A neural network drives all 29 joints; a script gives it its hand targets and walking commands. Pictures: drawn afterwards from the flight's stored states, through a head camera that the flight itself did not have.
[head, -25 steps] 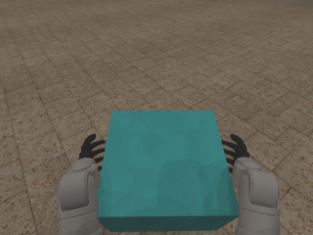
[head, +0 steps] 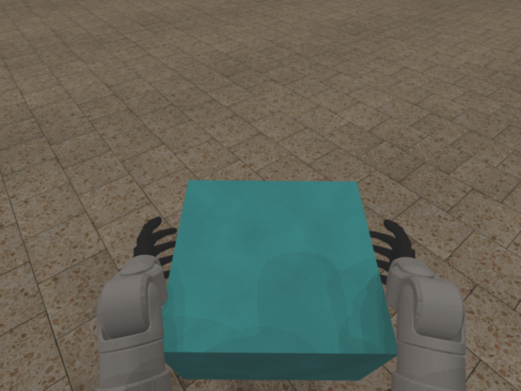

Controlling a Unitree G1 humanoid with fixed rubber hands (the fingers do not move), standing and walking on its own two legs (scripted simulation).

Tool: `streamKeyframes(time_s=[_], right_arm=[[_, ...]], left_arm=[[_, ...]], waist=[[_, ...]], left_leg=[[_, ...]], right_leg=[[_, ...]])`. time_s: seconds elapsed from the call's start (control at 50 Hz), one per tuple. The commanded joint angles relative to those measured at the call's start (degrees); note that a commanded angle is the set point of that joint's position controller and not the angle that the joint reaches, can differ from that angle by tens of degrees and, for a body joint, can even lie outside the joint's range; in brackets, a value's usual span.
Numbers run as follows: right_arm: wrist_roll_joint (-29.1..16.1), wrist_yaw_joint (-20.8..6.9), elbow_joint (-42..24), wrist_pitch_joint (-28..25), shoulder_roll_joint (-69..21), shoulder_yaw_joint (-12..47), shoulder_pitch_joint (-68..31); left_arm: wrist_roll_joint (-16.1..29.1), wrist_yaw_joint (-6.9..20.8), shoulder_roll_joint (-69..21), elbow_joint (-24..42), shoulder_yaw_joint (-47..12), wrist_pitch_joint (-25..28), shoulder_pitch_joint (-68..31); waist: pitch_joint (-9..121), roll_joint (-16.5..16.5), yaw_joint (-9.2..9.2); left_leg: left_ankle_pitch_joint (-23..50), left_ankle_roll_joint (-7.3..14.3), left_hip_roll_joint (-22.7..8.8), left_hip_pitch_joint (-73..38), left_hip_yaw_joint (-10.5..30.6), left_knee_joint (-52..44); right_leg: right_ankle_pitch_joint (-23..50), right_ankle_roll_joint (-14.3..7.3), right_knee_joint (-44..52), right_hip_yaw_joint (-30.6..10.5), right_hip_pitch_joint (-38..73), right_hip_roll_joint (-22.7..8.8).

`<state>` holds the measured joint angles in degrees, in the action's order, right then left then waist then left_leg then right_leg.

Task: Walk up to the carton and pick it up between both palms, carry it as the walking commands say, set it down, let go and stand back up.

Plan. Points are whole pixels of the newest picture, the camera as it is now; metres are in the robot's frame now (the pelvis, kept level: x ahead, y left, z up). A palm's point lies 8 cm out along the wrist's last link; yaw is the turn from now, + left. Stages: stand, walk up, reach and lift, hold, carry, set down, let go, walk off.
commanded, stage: carry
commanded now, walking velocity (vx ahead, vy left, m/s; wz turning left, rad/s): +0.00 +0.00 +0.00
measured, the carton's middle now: (271, 278) +0.29 +0.00 +0.01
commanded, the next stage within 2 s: hold in 1.56 s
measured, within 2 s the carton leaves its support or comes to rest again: neither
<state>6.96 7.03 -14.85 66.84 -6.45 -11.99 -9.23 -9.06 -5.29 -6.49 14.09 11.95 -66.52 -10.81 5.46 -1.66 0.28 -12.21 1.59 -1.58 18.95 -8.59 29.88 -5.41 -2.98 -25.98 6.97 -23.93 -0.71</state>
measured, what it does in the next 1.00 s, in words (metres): shifts its weight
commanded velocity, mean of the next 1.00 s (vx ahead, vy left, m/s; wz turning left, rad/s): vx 0.00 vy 0.00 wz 0.00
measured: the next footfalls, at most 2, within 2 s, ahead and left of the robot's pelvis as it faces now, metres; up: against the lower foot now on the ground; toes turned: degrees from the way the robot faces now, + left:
none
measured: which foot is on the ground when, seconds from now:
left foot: down 0.00-1.00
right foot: down 0.00-1.00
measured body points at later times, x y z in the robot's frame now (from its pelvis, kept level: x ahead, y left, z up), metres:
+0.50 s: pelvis +0.03 +0.02 +0.00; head +0.01 +0.02 +0.45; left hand +0.31 +0.21 +0.07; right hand +0.31 -0.16 +0.07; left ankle +0.04 +0.10 -0.73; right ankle +0.12 -0.08 -0.73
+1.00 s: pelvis +0.05 +0.02 +0.00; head +0.03 +0.02 +0.45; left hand +0.33 +0.21 +0.06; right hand +0.33 -0.15 +0.06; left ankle +0.04 +0.10 -0.73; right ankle +0.12 -0.08 -0.73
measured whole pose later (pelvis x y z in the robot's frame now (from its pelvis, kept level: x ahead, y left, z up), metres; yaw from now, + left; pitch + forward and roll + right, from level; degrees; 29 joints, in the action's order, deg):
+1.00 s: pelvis +0.05 +0.02 +0.00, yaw +1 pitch +2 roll +0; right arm 10.8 3.7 -9.0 57.2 -7.3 -12.5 -7.3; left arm -10.6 -4.2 -7.5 8.3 11.8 -56.5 -8.2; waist 5.7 -0.1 -0.8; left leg -17.6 2.7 -0.8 15.7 -8.1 31.1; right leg -9.4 -1.5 -28.6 6.7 -21.1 -1.7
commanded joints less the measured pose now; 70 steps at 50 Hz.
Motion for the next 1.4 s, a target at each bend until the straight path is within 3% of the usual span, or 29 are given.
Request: streamKeyframes(time_s=[0.0,0.08,0.26,0.54,1.38], right_arm=[[-25.71,-21.53,-3.24,0.64,-49.89,44.51,-31.66],[-24.67,-21.11,-2.88,0.13,-49.61,43.94,-30.93],[-23.07,-20.62,-2.33,-1.26,-48.74,43.23,-29.50],[-22.12,-20.58,-1.29,-3.27,-47.35,42.37,-28.48],[-16.07,-19.08,5.29,-14.43,-41.61,36.49,-23.71]], left_arm=[[25.93,18.81,-50.95,1.90,-44.42,-0.81,-29.27],[25.98,18.92,-50.35,1.64,-44.29,-0.39,-29.21],[25.96,18.72,-50.16,0.97,-44.12,0.87,-28.28],[24.25,18.03,-48.97,-0.11,-43.11,3.04,-26.36],[17.89,17.58,-42.90,-5.87,-36.95,13.80,-20.87]], waist=[[10.27,1.91,-1.00],[10.96,0.42,-0.88],[12.29,1.84,-1.14],[13.21,2.04,-1.12],[12.34,1.69,-0.87]], left_leg=[[-17.05,0.52,-7.07,4.19,9.56,-9.65],[-13.23,0.91,-6.22,1.18,8.96,-7.76],[-6.06,1.10,-7.83,0.23,9.51,-8.10],[1.75,0.81,-7.85,-2.46,8.63,-5.75],[2.89,0.34,-6.78,-4.83,8.21,-5.04]], right_leg=[[-15.12,0.62,5.33,-10.91,8.77,-7.24],[-15.30,0.55,6.60,-11.62,6.93,-8.02],[-4.85,0.39,2.48,-8.73,9.54,-7.17],[1.16,0.02,0.64,-7.44,10.80,-7.45],[3.74,0.00,-0.08,-7.42,11.47,-7.43]])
